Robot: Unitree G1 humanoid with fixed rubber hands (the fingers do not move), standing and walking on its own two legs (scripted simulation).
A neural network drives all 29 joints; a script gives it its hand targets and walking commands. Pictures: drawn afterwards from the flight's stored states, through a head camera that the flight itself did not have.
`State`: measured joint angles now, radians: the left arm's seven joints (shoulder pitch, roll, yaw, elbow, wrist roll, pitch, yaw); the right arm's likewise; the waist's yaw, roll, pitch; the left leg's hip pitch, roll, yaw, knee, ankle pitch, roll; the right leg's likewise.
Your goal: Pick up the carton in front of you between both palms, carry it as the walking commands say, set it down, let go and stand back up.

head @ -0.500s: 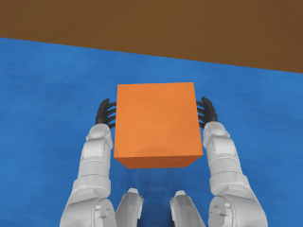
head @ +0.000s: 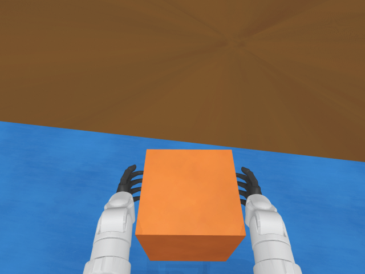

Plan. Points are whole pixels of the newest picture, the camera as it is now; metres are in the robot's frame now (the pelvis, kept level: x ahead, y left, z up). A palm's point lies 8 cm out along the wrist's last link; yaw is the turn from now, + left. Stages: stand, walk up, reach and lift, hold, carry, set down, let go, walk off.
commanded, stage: reach and lift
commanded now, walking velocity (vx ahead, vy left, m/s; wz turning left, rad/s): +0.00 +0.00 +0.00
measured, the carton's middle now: (188, 208) +0.30 +0.00 -0.06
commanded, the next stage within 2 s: hold in 1.04 s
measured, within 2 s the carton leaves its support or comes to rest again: neither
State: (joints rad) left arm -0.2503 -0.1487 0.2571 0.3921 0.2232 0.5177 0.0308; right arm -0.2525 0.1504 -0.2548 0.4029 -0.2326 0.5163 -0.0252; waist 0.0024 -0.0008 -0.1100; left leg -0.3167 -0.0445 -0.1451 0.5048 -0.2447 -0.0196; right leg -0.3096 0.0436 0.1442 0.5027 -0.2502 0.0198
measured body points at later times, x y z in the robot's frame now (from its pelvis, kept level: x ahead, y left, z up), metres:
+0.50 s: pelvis -0.01 +0.00 +0.00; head -0.04 +0.00 +0.45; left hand +0.30 +0.15 +0.03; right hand +0.30 -0.15 +0.02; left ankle +0.01 +0.13 -0.74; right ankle +0.01 -0.13 -0.74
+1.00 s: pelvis +0.00 +0.00 +0.01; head -0.03 +0.00 +0.46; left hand +0.30 +0.15 +0.04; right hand +0.30 -0.15 +0.03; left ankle +0.01 +0.13 -0.74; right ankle +0.01 -0.13 -0.74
